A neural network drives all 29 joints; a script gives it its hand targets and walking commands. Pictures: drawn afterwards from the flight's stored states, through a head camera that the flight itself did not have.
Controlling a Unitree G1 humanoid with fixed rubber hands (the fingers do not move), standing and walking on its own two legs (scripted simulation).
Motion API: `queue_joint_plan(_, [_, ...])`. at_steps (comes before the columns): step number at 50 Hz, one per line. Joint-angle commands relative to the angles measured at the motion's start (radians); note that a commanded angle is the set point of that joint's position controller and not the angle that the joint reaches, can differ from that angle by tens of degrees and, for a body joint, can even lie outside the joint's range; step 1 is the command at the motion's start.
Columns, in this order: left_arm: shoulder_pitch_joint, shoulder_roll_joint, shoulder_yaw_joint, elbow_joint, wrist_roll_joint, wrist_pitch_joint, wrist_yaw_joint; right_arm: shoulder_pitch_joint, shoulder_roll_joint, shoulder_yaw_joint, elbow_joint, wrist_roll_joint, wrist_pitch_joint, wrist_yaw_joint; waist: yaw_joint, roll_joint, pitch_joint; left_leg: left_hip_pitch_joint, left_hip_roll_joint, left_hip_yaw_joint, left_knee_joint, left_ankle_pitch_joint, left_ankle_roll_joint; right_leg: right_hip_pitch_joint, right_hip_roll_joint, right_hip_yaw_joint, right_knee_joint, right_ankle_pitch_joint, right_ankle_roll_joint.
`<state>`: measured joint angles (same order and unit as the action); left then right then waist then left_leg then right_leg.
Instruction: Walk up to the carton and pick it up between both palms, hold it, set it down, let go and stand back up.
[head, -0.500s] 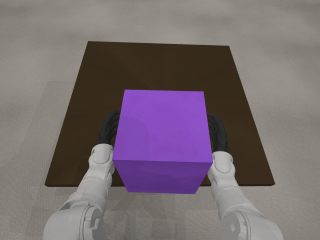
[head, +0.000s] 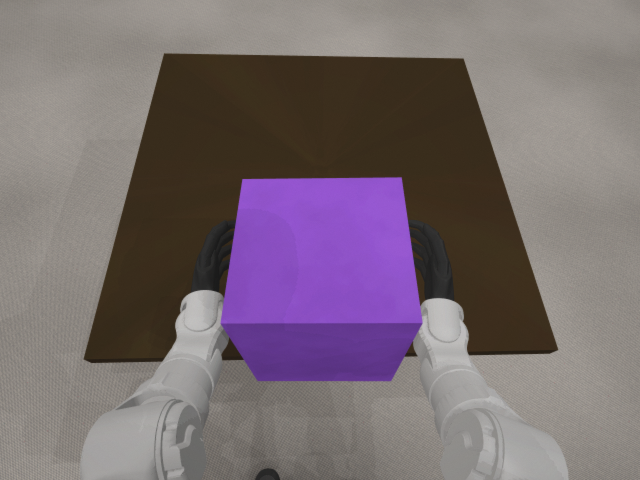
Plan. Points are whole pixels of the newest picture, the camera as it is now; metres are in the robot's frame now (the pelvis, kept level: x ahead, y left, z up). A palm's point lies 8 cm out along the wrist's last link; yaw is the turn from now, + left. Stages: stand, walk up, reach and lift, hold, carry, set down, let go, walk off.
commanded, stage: set down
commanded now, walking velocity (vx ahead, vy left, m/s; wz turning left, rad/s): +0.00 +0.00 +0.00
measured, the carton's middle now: (323, 288) +0.38 +0.01 -0.08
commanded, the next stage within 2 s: none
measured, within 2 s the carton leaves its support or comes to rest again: rests again in 0.32 s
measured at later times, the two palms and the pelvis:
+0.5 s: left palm (215, 284) +0.36 +0.16 -0.05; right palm (436, 295) +0.36 -0.14 -0.05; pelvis -0.01 +0.00 -0.01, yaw +0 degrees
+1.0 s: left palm (216, 288) +0.36 +0.16 -0.05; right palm (435, 299) +0.36 -0.14 -0.05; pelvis -0.02 +0.00 -0.03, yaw +0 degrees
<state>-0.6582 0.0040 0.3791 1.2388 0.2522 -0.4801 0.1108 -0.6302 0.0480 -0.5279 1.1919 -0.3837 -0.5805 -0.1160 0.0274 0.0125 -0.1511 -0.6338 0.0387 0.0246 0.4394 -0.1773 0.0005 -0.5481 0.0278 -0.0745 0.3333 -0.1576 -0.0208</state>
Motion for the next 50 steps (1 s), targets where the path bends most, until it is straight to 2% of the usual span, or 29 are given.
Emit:
queue_joint_plan(1, [-0.545, -0.587, -0.255, -0.104, 0.089, -0.13, -0.115, -0.497, 0.61, 0.313, 0.03, -0.126, -0.064, 0.146, -0.012, 0.051, -0.646, 0.336, -0.003, 0.038, 0.073, 0.523, -0.073, 0.281, 0.003, -0.009, 0.076, 0.431, -0.007])
queue_joint_plan(6, [-0.565, -0.581, -0.253, -0.064, 0.075, -0.164, -0.118, -0.508, 0.614, 0.309, 0.045, -0.142, -0.076, 0.147, -0.021, 0.012, -0.652, 0.275, -0.007, 0.036, 0.084, 0.463, -0.063, 0.279, 0.002, -0.006, 0.106, 0.421, 0.006])
queue_joint_plan(15, [-0.56, -0.532, -0.21, 0.04, 0.077, -0.197, -0.131, -0.501, 0.615, 0.298, 0.112, -0.155, -0.087, 0.145, -0.024, -0.02, -0.597, 0.144, -0.014, 0.042, 0.108, 0.335, -0.04, 0.278, -0.013, 0.008, 0.17, 0.401, 0.021])
queue_joint_plan(30, [-0.554, -0.479, -0.18, 0.15, 0.063, -0.215, -0.129, -0.517, 0.58, 0.238, 0.202, -0.173, -0.09, 0.157, -0.014, 0.009, -0.541, 0.105, -0.015, 0.046, 0.187, 0.239, -0.036, 0.104, -0.004, -0.002, 0.221, 0.2, 0.005])
queue_joint_plan(43, [-0.556, -0.436, -0.139, 0.183, 0.07, -0.199, -0.125, -0.515, 0.564, 0.173, 0.231, -0.197, -0.06, 0.164, -0.02, -0.001, -0.473, 0.055, -0.02, 0.05, 0.21, 0.126, -0.02, 0.026, -0.011, 0.005, 0.24, 0.047, 0.001])
queue_joint_plan(50, [-0.544, -0.429, -0.12, 0.193, 0.087, -0.191, -0.121, -0.51, 0.56, 0.149, 0.238, -0.207, -0.054, 0.167, -0.023, 0.01, -0.455, 0.05, -0.019, 0.046, 0.225, 0.127, -0.022, 0.0, -0.012, 0.003, 0.254, 0.038, -0.002])
